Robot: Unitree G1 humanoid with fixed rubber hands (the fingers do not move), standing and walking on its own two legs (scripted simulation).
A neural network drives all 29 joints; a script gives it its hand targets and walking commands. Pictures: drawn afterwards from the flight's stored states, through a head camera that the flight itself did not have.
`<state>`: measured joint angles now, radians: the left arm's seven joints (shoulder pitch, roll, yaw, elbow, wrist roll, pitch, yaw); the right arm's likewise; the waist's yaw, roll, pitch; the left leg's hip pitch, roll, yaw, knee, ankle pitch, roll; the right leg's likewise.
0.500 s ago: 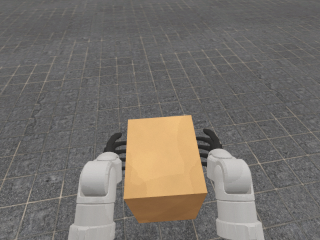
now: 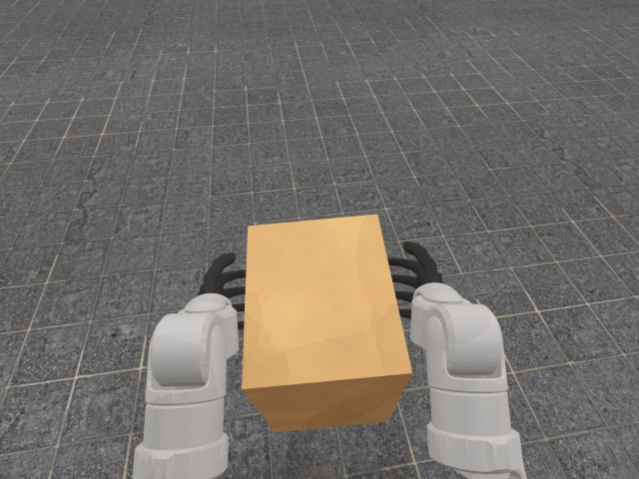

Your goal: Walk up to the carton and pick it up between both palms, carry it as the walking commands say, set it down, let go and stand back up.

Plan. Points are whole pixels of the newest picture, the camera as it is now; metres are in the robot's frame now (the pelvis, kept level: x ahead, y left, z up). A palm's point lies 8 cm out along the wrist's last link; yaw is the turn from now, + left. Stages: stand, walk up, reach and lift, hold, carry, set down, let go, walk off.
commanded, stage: carry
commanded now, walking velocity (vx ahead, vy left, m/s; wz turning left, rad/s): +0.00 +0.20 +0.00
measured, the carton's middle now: (322, 330) +0.31 +0.00 +0.01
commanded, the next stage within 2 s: none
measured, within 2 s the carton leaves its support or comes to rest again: neither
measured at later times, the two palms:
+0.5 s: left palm (186, 308) +0.29 +0.15 +0.10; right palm (404, 299) +0.30 -0.09 +0.10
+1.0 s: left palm (148, 318) +0.28 +0.20 +0.09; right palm (364, 315) +0.29 -0.05 +0.08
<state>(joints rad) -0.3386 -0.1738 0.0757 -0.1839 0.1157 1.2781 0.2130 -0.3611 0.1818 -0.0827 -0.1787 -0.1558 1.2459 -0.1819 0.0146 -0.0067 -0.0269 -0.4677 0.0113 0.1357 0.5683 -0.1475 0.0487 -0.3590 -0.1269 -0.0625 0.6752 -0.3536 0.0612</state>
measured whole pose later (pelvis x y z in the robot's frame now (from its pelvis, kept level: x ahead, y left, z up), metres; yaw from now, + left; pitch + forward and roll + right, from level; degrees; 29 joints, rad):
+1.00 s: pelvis -0.02 +0.08 +0.00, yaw -1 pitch +3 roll +1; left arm -0.36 -0.18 0.09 -0.18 0.12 1.26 0.22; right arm -0.38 0.19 -0.09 -0.18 -0.15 1.24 -0.20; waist 0.01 0.02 0.00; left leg -0.47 0.04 0.14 0.63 -0.23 0.02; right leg -0.36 -0.14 -0.14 0.66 -0.31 0.04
